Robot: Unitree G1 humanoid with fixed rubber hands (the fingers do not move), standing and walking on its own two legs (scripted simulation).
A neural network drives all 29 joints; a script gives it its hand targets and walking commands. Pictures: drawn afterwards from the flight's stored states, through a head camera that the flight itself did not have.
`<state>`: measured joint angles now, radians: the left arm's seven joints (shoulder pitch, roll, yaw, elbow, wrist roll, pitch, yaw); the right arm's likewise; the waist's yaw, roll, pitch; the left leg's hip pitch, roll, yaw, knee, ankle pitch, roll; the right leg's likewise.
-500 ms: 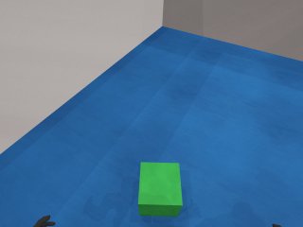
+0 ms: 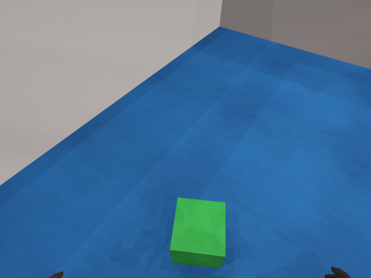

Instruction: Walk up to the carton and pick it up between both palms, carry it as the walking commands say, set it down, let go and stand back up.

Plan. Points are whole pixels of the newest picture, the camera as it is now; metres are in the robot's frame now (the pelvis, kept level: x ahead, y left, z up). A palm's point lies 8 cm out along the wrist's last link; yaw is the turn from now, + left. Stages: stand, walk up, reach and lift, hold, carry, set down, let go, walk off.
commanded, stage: walk up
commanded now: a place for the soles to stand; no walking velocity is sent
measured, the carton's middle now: (198, 233) +0.43 -0.04 -0.65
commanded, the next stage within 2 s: reach and lift in 1.22 s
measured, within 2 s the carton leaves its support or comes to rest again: neither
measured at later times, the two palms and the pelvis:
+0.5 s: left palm out of the picture +0.10 +0.33 -0.08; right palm out of the picture +0.12 -0.30 -0.08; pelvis +0.00 +0.01 +0.02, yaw -2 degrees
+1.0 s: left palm out of the picture +0.10 +0.34 -0.09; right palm out of the picture +0.07 -0.29 -0.08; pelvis -0.01 +0.03 +0.02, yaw -4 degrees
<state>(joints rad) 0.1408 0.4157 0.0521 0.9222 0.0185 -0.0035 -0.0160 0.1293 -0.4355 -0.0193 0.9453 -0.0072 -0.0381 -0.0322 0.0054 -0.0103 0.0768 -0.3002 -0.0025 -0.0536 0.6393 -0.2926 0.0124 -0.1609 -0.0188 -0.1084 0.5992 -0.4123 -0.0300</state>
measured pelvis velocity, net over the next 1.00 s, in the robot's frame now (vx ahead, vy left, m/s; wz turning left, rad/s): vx -0.01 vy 0.03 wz -0.08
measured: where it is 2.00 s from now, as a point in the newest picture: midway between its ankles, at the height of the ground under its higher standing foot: outside the picture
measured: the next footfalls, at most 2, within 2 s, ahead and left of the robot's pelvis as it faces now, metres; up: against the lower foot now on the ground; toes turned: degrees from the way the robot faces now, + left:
none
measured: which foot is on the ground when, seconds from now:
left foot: down 0.00-1.00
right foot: down 0.00-1.00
